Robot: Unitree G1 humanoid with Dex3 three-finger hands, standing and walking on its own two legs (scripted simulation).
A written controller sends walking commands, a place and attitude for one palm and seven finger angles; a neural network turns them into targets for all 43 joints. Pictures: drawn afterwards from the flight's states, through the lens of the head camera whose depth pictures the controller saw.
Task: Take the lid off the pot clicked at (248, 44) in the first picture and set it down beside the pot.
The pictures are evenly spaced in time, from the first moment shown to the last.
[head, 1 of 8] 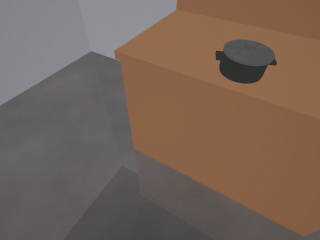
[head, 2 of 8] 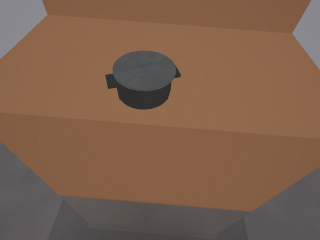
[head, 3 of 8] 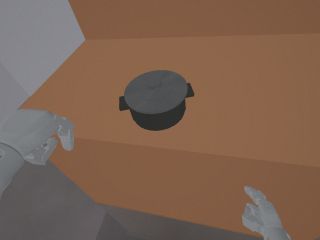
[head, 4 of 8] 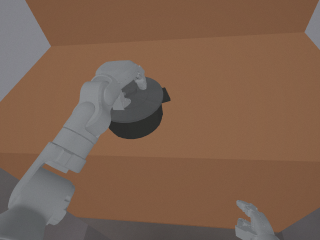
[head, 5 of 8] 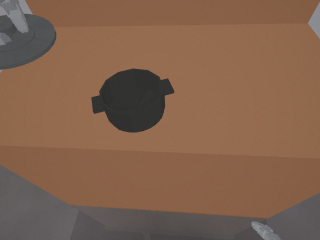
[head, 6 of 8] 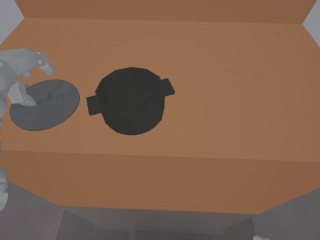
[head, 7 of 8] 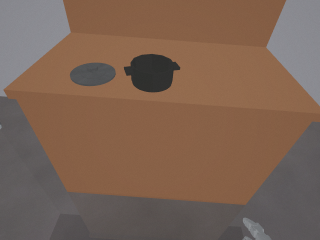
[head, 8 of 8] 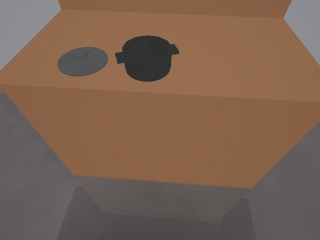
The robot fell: no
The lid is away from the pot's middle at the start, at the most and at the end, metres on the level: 0.00 0.25 0.24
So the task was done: yes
